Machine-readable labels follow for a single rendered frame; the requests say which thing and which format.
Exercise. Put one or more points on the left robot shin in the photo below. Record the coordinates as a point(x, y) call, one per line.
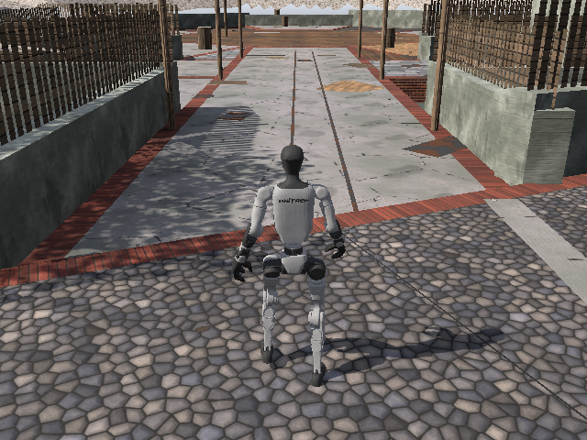
point(268, 319)

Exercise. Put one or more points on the right robot hand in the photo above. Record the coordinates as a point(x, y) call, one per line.
point(341, 250)

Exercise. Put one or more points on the left robot forearm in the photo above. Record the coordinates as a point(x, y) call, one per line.
point(246, 246)

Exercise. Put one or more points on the right robot upper arm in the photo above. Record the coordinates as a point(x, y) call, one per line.
point(321, 193)

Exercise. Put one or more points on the left robot foot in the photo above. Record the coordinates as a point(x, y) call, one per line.
point(266, 355)

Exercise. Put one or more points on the right robot forearm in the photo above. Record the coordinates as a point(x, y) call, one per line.
point(337, 237)

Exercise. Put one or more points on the left robot upper arm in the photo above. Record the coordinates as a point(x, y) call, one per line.
point(263, 195)

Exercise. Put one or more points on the left robot hand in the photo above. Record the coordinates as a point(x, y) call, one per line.
point(236, 269)

